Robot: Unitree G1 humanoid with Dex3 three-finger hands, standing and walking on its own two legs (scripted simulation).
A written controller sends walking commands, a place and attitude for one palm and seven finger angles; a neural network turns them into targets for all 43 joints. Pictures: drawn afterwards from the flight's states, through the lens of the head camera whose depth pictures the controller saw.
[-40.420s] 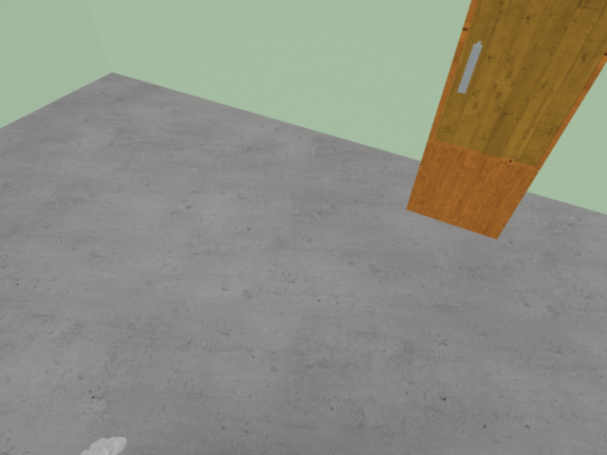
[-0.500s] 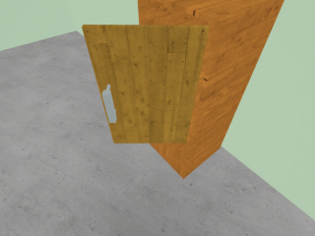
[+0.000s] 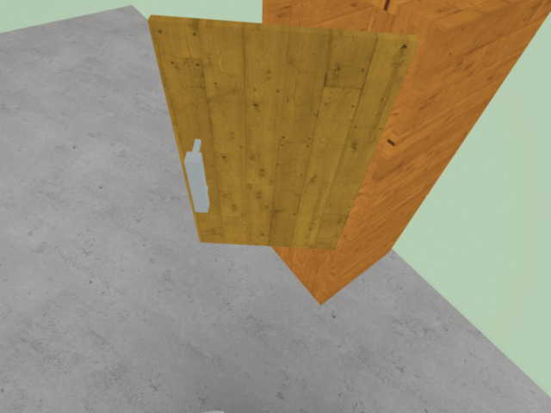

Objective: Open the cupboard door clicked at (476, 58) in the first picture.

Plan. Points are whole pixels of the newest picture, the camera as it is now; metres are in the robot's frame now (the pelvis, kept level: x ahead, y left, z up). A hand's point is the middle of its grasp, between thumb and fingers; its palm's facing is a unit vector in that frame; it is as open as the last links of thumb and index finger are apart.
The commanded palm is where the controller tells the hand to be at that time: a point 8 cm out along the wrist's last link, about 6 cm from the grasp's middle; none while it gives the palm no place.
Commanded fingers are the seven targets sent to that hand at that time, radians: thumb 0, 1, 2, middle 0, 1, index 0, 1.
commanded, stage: come to a stop and stand still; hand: left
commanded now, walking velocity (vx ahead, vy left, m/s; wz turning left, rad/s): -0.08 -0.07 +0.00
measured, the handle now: (199, 176) +0.53 +0.19 -0.04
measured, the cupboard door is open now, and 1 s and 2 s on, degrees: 51 51 51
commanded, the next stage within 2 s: look again from close up in 0.86 s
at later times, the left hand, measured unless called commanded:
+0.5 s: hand out of the picture -0.02 +0.13 -0.17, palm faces +0.07 -0.98 -0.18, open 7.2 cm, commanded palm none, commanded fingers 0.00 0.90 0.90 -0.20 -0.30 -0.20 -0.30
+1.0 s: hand out of the picture -0.09 +0.12 -0.17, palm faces +0.04 -0.99 -0.13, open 7.3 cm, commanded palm none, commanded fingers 0.00 0.90 0.90 -0.20 -0.30 -0.20 -0.30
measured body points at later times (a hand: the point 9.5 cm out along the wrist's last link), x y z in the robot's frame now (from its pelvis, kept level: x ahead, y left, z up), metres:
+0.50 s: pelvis -0.05 -0.04 +0.00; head -0.04 -0.03 +0.45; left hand -0.02 +0.19 -0.16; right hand -0.02 -0.27 -0.15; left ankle -0.06 +0.07 -0.74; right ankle -0.02 -0.14 -0.74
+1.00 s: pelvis -0.06 -0.02 +0.01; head -0.04 -0.02 +0.46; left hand -0.09 +0.17 -0.16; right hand -0.10 -0.22 -0.16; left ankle -0.06 +0.07 -0.74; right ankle -0.02 -0.14 -0.74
